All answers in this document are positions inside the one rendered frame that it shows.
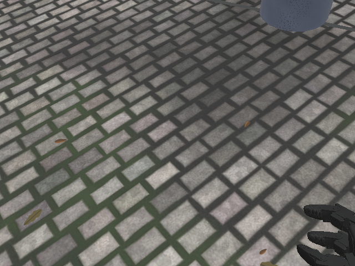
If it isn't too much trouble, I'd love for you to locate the robot right hand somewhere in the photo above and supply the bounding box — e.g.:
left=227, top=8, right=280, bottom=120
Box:
left=297, top=203, right=355, bottom=266

